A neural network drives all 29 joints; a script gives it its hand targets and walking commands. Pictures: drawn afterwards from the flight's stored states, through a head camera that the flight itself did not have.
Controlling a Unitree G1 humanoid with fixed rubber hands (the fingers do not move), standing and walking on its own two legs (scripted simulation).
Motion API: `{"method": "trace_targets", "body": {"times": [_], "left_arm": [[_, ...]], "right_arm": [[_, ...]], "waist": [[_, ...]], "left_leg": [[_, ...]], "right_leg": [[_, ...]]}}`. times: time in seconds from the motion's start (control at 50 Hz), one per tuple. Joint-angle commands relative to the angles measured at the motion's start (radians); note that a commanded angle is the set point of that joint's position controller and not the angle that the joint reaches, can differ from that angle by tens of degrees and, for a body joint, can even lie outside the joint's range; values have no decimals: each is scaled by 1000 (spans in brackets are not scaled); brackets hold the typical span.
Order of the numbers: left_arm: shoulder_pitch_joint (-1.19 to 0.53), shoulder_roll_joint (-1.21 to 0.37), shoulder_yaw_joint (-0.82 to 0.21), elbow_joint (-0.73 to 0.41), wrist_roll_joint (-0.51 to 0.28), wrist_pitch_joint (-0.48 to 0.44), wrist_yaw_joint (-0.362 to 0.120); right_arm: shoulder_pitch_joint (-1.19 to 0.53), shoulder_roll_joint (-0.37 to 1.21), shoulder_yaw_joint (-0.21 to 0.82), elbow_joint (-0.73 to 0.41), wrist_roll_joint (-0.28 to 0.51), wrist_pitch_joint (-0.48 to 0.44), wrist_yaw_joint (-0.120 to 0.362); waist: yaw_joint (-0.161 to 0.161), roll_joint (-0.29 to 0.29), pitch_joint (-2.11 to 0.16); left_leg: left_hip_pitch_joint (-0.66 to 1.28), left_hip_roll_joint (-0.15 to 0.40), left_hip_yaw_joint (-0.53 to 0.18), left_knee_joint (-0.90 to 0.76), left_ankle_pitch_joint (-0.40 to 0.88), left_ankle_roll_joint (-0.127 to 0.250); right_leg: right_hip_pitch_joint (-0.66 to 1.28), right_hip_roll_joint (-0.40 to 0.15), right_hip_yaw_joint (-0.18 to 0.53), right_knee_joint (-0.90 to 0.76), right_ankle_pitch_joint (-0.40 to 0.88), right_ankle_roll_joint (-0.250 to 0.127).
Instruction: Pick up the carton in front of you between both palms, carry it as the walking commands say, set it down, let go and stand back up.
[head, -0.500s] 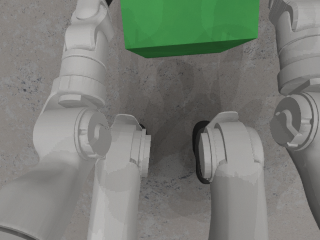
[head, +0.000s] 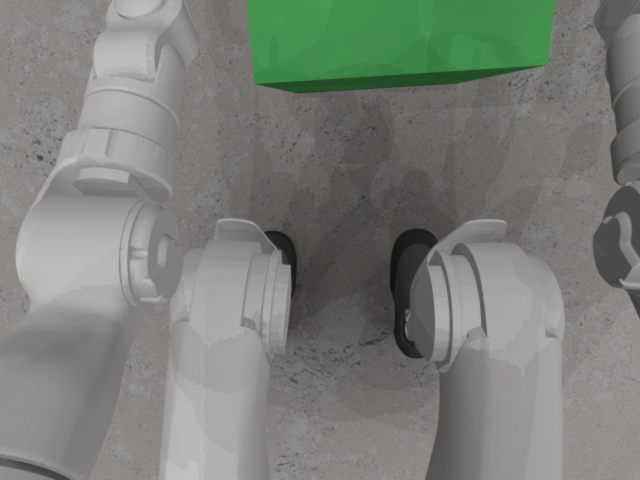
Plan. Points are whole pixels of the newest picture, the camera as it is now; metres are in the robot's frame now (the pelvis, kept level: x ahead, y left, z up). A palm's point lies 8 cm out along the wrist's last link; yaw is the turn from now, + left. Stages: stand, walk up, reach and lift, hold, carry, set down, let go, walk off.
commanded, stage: set down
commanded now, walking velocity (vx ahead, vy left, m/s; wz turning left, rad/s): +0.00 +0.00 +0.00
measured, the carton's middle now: out of the picture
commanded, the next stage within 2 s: let go in 1.08 s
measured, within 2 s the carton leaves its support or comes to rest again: neither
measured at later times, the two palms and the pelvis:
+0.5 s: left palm out of the picture +0.56 +0.13 -0.02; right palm out of the picture +0.56 -0.25 -0.02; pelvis +0.00 +0.00 +0.09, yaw -1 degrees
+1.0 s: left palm out of the picture +0.56 +0.14 +0.13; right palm out of the picture +0.56 -0.26 +0.13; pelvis +0.02 -0.01 +0.23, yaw -1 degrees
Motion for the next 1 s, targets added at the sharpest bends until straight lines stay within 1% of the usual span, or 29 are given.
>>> {"method": "trace_targets", "body": {"times": [0.0,0.04,0.08,0.12,0.18,0.24,0.32,0.42,0.5,0.6,0.66,0.76,0.88,0.98], "left_arm": [[-299,98,-72,-136,-74,-22,10],[-283,101,-76,-147,-81,-10,16],[-263,106,-66,-165,-76,3,26],[-248,109,-51,-202,-65,18,37],[-231,102,-34,-276,-44,47,54],[-193,79,-7,-272,-10,78,59],[-134,34,50,-230,48,84,45],[-112,21,90,-241,91,80,29],[-112,27,91,-286,91,89,25],[-89,37,78,-356,73,112,22],[-62,39,76,-388,69,125,19],[-13,29,85,-411,82,132,8],[45,5,106,-396,112,120,-10],[86,-14,123,-397,141,105,-23]], "right_arm": [[-350,-137,71,-119,89,-28,2],[-333,-143,86,-107,109,-15,7],[-317,-152,83,-109,109,-1,9],[-309,-161,68,-134,93,13,7],[-294,-168,29,-200,53,43,2],[-260,-152,-14,-205,8,73,3],[-206,-99,-50,-172,-40,78,21],[-181,-82,-73,-178,-72,78,41],[-181,-92,-79,-215,-79,90,48],[-168,-109,-84,-287,-76,115,51],[-148,-111,-89,-323,-76,128,55],[-106,-96,-104,-343,-86,135,70],[-48,-64,-134,-316,-118,121,89],[-12,-47,-167,-308,-152,103,102]], "waist": [[-13,-67,-1374],[-7,-70,-1425],[1,-76,-1489],[4,-87,-1557],[-4,-99,-1634],[-5,-104,-1562],[14,-104,-1415],[27,-108,-1418],[26,-116,-1506],[20,-126,-1648],[18,-132,-1693],[20,-135,-1682],[25,-125,-1617],[26,-116,-1587]], "left_leg": [[510,32,63,-124,457,9],[527,32,69,-140,438,10],[550,28,76,-160,421,10],[570,21,83,-189,403,13],[604,9,89,-245,384,22],[568,4,89,-310,338,26],[476,6,87,-386,299,21],[480,11,86,-470,305,16],[537,10,91,-538,329,13],[624,2,97,-625,387,13],[661,-3,97,-682,417,14],[700,-4,92,-788,444,14],[762,3,79,-920,471,9],[853,11,67,-1034,508,5]], "right_leg": [[678,-18,16,-157,510,25],[707,-20,13,-164,498,22],[745,-19,5,-178,490,19],[787,-14,-8,-203,480,18],[826,0,-30,-260,466,15],[780,8,-37,-332,416,12],[696,14,-29,-413,371,17],[708,19,-30,-500,374,27],[795,26,-35,-569,404,31],[947,34,-36,-652,490,33],[1027,38,-32,-704,540,33],[1110,39,-19,-798,594,34],[1155,36,-10,-924,622,36],[1215,35,-9,-1036,649,38]]}}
